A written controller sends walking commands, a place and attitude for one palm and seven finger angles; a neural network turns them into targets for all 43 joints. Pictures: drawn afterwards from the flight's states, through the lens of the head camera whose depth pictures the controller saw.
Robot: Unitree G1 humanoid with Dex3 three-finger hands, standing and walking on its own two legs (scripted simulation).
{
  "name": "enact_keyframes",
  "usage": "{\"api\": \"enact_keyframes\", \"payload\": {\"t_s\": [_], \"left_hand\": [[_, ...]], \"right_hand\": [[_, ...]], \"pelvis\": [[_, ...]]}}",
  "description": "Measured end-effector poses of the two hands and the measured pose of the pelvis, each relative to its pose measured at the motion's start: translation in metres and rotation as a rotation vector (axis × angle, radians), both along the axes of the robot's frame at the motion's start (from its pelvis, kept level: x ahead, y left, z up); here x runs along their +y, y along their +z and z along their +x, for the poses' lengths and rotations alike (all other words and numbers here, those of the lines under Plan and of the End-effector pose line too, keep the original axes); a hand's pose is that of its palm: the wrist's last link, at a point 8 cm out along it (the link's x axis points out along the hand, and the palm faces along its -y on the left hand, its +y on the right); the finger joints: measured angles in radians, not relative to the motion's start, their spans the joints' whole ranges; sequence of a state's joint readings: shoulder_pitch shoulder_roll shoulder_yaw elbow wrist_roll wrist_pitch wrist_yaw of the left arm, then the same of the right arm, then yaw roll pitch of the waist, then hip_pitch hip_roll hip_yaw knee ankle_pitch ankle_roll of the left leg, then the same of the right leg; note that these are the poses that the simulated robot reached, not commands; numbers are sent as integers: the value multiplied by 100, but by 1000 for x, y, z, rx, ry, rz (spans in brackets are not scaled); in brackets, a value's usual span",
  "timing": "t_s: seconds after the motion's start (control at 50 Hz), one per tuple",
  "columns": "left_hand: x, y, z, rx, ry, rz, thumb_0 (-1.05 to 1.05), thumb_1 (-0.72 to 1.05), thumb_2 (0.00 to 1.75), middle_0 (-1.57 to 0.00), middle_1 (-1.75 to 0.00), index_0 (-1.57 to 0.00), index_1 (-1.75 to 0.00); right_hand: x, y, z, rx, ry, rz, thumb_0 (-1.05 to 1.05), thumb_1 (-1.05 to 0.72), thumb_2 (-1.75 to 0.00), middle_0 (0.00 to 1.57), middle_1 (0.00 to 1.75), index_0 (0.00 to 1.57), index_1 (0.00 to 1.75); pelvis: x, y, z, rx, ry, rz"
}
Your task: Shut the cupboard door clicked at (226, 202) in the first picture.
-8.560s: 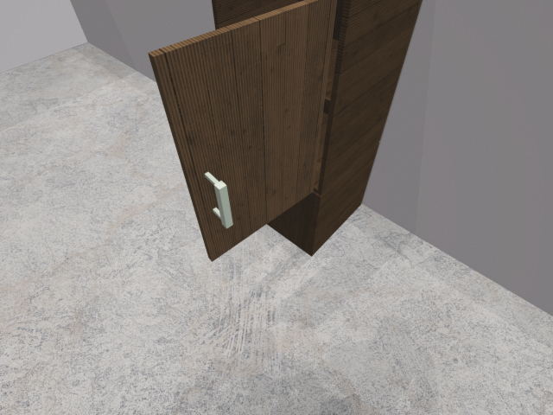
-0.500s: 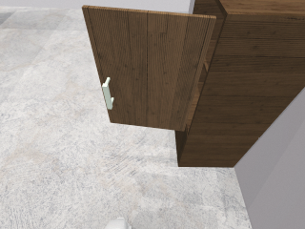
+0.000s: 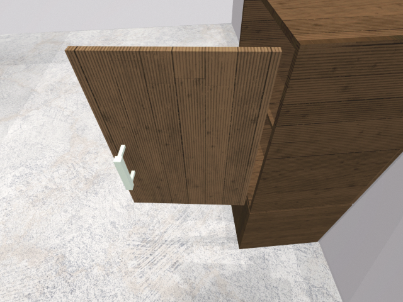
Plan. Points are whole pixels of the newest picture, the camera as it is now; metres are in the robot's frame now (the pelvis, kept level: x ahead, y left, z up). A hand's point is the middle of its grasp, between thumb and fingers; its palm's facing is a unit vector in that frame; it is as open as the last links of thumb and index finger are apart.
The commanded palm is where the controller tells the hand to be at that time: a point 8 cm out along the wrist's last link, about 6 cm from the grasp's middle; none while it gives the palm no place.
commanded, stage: come to a stop and stand still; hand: left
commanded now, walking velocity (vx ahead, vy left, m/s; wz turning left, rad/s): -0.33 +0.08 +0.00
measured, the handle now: (126, 168) +0.47 +0.23 -0.08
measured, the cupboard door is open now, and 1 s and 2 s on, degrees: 83 83 83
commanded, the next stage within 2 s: look again from close up in 1.24 s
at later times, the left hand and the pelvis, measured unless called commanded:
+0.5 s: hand out of the picture +0.06 +0.19 -0.17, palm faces +0.01 -0.96 -0.29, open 7.3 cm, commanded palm none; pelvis +0.00 -0.01 -0.01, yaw +0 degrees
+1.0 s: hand out of the picture +0.04 +0.25 -0.17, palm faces -0.03 -0.97 -0.25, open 7.3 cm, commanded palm none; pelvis -0.02 +0.04 +0.00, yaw -1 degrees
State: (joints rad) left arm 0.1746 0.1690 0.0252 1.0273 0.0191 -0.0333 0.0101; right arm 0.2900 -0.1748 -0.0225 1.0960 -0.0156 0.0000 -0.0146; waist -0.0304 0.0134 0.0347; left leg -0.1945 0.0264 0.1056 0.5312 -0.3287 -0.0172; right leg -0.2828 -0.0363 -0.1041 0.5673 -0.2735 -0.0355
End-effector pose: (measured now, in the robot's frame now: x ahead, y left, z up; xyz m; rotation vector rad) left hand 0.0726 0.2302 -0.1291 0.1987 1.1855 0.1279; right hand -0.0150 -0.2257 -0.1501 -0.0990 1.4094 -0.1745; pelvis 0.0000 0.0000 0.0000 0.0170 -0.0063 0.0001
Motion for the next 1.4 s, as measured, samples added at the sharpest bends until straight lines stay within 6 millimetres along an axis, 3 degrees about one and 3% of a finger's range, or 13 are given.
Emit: {"api": "enact_keyframes", "payload": {"t_s": [0.12,0.24,0.46,0.6,0.82,1.1,1.4], "left_hand": [[-7,-3,25,22,7,-20,0,91,90,-20,-29,-20,-30],[3,-7,28,30,25,-2,0,90,90,-20,-29,-21,-30],[7,-3,-11,54,25,70,0,90,90,-20,-29,-21,-30],[12,-9,-31,38,28,41,0,90,90,-20,-29,-21,-30],[38,-5,-30,15,6,7,0,90,90,-20,-29,-21,-30],[71,-4,-46,94,-13,42,0,90,90,-20,-29,-20,-30],[68,-7,-49,131,-24,21,0,90,90,-20,-29,-20,-30]], "right_hand": [[5,8,10,44,-25,-12,0,-91,-89,20,30,20,30],[0,6,24,24,-13,-37,0,-91,-89,20,30,20,30],[-25,1,69,-145,25,-49,0,-91,-89,20,30,20,30],[-18,13,97,-264,66,-66,0,-91,-89,20,30,20,30],[14,27,73,-236,96,-69,0,-91,-89,20,30,20,30],[26,23,27,-107,54,-75,1,-90,-89,20,30,21,30],[31,24,29,-99,33,-79,0,-91,-89,20,30,20,30]], "pelvis": [[0,5,17,14,-3,-3],[1,0,16,19,-7,-3],[-10,-7,5,9,1,-2],[2,-9,-6,-1,3,-23],[27,1,-17,-6,-16,-26],[48,5,-18,-13,-28,-20],[55,7,-13,-28,-42,-19]]}}
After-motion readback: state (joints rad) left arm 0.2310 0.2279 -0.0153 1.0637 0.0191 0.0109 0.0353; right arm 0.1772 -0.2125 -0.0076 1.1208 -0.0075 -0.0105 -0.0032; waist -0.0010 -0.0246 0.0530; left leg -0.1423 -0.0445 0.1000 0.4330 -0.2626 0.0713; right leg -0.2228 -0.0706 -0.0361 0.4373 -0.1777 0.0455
